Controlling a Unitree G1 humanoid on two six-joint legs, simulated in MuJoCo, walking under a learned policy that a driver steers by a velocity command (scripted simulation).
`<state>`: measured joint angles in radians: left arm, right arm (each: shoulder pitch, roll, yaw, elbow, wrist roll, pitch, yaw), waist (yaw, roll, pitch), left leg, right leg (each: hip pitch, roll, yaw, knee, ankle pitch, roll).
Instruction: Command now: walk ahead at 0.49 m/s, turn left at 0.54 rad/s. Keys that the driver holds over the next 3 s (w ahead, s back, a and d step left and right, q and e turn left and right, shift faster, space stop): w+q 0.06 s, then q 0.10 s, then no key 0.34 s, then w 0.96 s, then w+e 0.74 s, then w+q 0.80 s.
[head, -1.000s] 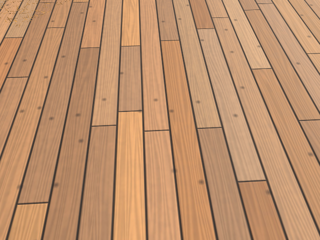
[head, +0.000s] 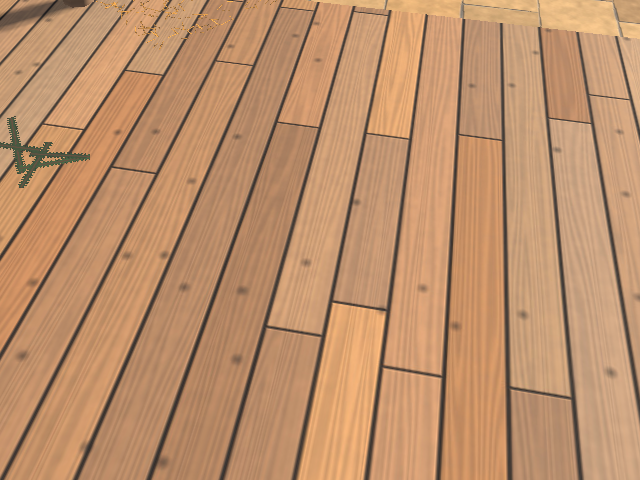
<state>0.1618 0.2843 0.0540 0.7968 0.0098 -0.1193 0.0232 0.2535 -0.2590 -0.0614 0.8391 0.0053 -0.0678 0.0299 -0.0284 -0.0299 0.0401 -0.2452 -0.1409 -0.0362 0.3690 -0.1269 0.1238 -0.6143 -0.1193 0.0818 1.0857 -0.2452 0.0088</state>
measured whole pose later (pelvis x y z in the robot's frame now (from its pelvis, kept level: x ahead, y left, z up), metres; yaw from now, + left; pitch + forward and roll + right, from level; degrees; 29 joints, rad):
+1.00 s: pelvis +0.37 -0.04 -0.01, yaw +12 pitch +2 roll +0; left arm 0.07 0.29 0.04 0.77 -0.02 -0.09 -0.04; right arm 0.46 -0.29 -0.07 0.83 0.02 -0.04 -0.01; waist -0.08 0.00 -0.02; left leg -0.06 0.04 -0.05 0.44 -0.41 -0.03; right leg -0.40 -0.01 -0.04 0.51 -0.14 -0.04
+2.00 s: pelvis +0.88 +0.08 -0.01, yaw -3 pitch +1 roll +2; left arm 0.10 0.25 0.05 0.73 -0.02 -0.03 -0.06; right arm 0.31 -0.27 -0.07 0.87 0.01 -0.06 -0.01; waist -0.07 -0.03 0.03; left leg 0.11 -0.01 0.28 0.24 -0.37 -0.01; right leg -0.61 -0.08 -0.03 0.65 -0.05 -0.06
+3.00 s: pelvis +1.47 +0.04 +0.00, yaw +8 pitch +3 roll +0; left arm 0.04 0.28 0.04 0.67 0.00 -0.10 -0.01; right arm 0.35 -0.29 -0.06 0.75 0.03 -0.04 -0.01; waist -0.08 -0.03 0.02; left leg -0.11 -0.12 -0.19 0.39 -0.31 0.08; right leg -0.59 -0.02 0.11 0.52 0.03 0.06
